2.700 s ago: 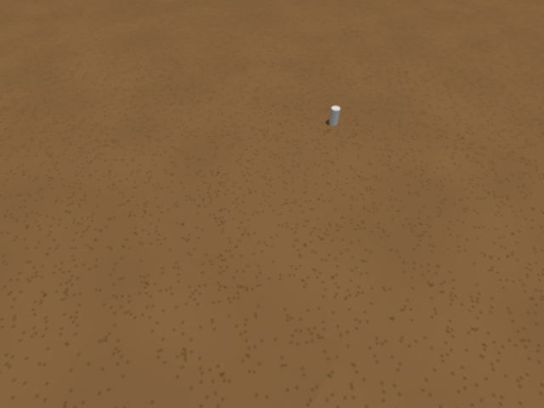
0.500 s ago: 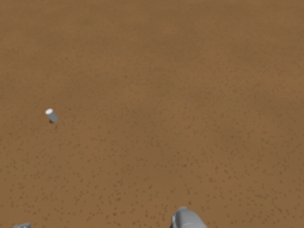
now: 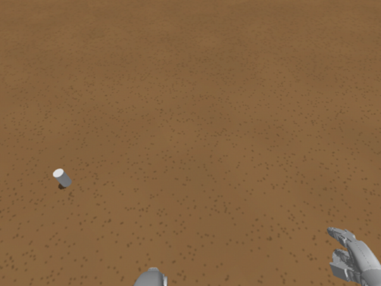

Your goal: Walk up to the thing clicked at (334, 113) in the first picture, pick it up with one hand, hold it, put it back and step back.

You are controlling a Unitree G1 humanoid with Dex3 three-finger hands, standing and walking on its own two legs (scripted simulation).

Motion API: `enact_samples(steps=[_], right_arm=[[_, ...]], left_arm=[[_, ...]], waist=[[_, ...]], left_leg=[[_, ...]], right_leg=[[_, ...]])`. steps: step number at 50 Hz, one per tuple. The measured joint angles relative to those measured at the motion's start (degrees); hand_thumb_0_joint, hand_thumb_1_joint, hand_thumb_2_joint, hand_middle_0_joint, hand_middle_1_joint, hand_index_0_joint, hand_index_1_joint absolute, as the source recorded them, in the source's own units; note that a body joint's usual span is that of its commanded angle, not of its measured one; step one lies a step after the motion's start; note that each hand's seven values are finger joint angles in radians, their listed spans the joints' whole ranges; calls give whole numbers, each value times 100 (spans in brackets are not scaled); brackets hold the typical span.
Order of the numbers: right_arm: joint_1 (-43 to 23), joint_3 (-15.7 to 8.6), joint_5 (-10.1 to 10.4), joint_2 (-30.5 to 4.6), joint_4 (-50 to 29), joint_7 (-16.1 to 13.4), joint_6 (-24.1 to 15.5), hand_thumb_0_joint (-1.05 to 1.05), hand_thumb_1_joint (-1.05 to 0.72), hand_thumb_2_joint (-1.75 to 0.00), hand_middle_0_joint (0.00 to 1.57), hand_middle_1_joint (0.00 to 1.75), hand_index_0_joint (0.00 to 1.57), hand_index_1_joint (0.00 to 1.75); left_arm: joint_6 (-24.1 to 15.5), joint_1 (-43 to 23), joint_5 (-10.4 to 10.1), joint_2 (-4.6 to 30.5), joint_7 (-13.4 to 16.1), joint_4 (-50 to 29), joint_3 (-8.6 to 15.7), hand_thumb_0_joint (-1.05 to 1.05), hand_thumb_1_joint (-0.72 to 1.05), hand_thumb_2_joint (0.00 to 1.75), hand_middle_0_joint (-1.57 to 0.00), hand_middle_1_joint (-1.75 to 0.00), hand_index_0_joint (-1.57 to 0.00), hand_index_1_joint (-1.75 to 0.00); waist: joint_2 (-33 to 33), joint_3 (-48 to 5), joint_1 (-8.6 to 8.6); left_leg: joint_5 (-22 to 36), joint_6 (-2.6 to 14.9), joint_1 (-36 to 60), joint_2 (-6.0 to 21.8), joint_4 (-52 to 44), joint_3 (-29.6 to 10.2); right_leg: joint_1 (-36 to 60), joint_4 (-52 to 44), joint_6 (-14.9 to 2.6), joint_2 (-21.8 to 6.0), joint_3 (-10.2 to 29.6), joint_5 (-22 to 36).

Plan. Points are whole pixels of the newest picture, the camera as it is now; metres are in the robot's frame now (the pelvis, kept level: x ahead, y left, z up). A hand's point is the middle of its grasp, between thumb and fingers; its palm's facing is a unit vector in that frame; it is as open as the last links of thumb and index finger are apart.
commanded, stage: walk up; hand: left
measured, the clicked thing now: (62, 178) +0.76 +0.74 -0.66
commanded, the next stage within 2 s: none
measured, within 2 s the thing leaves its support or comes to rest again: neither
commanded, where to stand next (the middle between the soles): +0.31 +0.82 m, yaw -41 degrees
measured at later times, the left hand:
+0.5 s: hand out of the picture +0.26 +0.47 -0.08, palm faces -0.16 -0.77 -0.62, open 7.4 cm
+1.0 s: hand out of the picture +0.36 +0.65 -0.10, palm faces -0.39 -0.73 -0.56, open 7.4 cm
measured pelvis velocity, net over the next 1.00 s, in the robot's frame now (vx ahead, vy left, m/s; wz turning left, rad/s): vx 0.17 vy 0.41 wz -0.40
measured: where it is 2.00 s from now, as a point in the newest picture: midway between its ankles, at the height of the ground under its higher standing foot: (5, 281)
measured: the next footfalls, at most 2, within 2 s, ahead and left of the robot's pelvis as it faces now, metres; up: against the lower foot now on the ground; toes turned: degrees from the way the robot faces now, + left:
right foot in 0.32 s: +0.19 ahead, +0.02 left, +0.00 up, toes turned -16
left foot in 0.68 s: +0.25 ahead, +0.44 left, +0.00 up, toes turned -15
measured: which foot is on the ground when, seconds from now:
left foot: down 0.00-0.32, up 0.34-0.66, down 0.68-0.96, up 0.98-1.00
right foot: up 0.00-0.30, down 0.32-0.68, up 0.70-0.94, down 0.96-1.00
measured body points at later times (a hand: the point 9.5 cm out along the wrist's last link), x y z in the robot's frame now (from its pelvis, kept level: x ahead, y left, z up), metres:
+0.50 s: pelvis +0.11 +0.18 +0.02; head +0.12 +0.13 +0.46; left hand +0.26 +0.51 -0.04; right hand +0.12 -0.15 -0.12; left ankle +0.16 +0.32 -0.61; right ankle +0.15 +0.03 -0.68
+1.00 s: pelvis +0.17 +0.41 +0.01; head +0.22 +0.36 +0.45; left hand +0.38 +0.69 -0.07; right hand +0.11 +0.09 -0.11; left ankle +0.21 +0.47 -0.66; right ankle +0.21 +0.31 -0.69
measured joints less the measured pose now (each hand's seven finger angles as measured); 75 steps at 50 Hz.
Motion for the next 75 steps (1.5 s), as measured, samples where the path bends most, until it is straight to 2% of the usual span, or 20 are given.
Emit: enact_samples(steps=[2,5,10,15,17,20,23,28,33,35,37,42,47,50,56,61,65,67,70,75], right_arm=[[92,46,35,143,70,-107,-95,0,-91,-90,20,30,20,30],[301,156,44,425,280,-226,-39,0,-91,-90,20,30,20,30],[736,208,-71,542,439,-332,16,0,-90,-90,20,30,20,30],[1078,137,-123,396,430,-363,178,1,-90,-90,20,30,20,30],[1149,124,-80,375,426,-363,257,1,-90,-90,20,30,20,30],[1071,129,-65,387,476,-391,427,1,-90,-90,20,30,20,30],[901,142,-50,335,505,-320,478,1,-90,-90,20,30,20,30],[630,100,-57,196,329,-112,427,1,-90,-90,20,30,20,30],[508,-41,-61,-60,177,-90,375,1,-90,-90,20,30,20,30],[508,-105,-106,-64,145,-153,262,0,-90,-90,20,30,20,30],[584,-46,-118,-11,122,-224,148,0,-90,-90,20,30,20,30],[774,122,-114,379,156,-378,150,0,-90,-90,20,30,20,30],[1022,196,-144,415,-14,-418,284,1,-90,-90,20,30,20,30],[1020,191,-68,368,-49,-445,389,1,-90,-90,21,30,20,30],[893,154,-57,261,51,-378,544,1,-90,-90,20,30,20,30],[708,68,-37,73,-11,-264,511,1,-90,-90,20,30,20,30],[621,-36,-9,-145,-20,-248,492,1,-90,-90,20,30,20,30],[634,-95,-28,-155,15,-269,392,0,-90,-90,20,30,20,30],[740,22,-40,-33,131,-333,298,0,-91,-90,20,30,20,30],[887,235,-49,482,305,-428,302,1,-90,-90,20,30,20,30]], left_arm=[[137,-228,-62,102,140,211,72,1,90,90,-21,-30,-21,-30],[119,-469,-195,162,148,356,76,1,90,90,-20,-30,-20,-30],[61,-512,-261,3,33,344,3,1,90,90,-20,-30,-20,-30],[29,-454,-252,-248,16,121,-32,0,90,90,-20,-30,-20,-30],[-50,-379,-187,-216,64,-87,36,0,90,90,-20,-30,-20,-30],[16,-482,-189,-229,175,-279,50,0,90,90,-20,-30,-21,-30],[46,-525,-167,-328,207,-366,53,0,90,90,-20,-30,-21,-30],[34,-416,28,-276,68,-438,91,0,90,90,-21,-30,-21,-30],[0,-353,112,-44,7,-525,153,0,90,90,-21,-30,-21,-30],[40,-397,96,124,41,-484,192,0,89,90,-21,-30,-21,-30],[165,-505,17,143,187,-250,238,1,90,90,-21,-30,-21,-30],[127,-640,-223,49,180,42,142,1,90,90,-20,-30,-20,-30],[8,-494,-293,-300,66,-248,-14,1,90,90,-20,-30,-20,-30],[-77,-383,-148,-416,112,-536,-49,0,90,90,-20,-30,-20,-30],[6,-374,-80,-515,130,-660,-108,0,90,90,-21,-30,-21,-30],[38,-234,48,-302,33,-639,14,0,90,90,-21,-30,-21,-30],[60,-262,100,-49,11,-605,125,0,89,90,-21,-30,-21,-30],[117,-377,84,118,38,-520,187,0,89,90,-21,-30,-21,-30],[296,-582,-12,112,230,-112,268,1,90,90,-21,-30,-21,-30],[242,-660,-226,46,150,145,206,1,90,90,-20,-30,-20,-30]], waist=[[-135,98,-41],[-341,207,-144],[-318,274,-484],[-18,272,-696],[70,264,-592],[363,377,-441],[513,354,-297],[445,217,-173],[308,106,-44],[42,185,-49],[-1,231,-85],[-89,428,-401],[44,497,-528],[224,638,-368],[444,584,-154],[383,380,-30],[345,270,67],[147,347,87],[190,406,-16],[-53,538,-330]], left_leg=[[-208,32,40,-25,194,213],[-127,209,463,-113,-312,564],[6,567,1193,-371,-1201,1053],[-309,774,1516,-566,-1178,1442],[-637,522,1202,-551,-232,1378],[-987,59,368,-572,1776,458],[-621,66,-156,-362,2474,-82],[-313,179,-239,92,1778,-456],[-745,326,285,146,605,-317],[-876,57,456,-96,436,-42],[-989,-2,393,-120,690,130],[-682,322,708,-234,95,424],[-488,613,862,-441,-301,806],[-965,381,428,-543,807,570],[-632,219,-374,-320,2697,-215],[-547,250,-108,61,1990,-426],[-1022,357,402,42,982,-251],[-1224,129,584,-180,735,4],[-1200,108,495,-191,993,148],[-574,410,748,-372,103,434]], right_leg=[[-556,1333,-236,315,72,-185],[-1157,2041,-272,569,-473,324],[-1340,1102,-88,694,-1396,549],[-776,-565,-230,831,-1739,1261],[-492,-965,-416,903,-1654,1374],[-500,-561,-381,952,-1657,1125],[-385,-632,-204,853,-1479,1153],[-516,-547,28,534,-940,1114],[-958,-218,85,230,-329,977],[-1180,136,-62,39,86,828],[-1463,1007,-184,423,289,40],[-1703,1825,-152,953,-798,57],[-873,-81,-219,1077,-1663,848],[-635,-512,-381,1152,-1552,1122],[-658,-443,-157,766,-1206,1221],[-1002,-284,-20,427,-617,1284],[-1413,-151,71,207,-140,1387],[-1588,53,17,53,247,1183],[-1866,1337,-140,632,356,105],[-1783,2041,-136,1147,-603,242]])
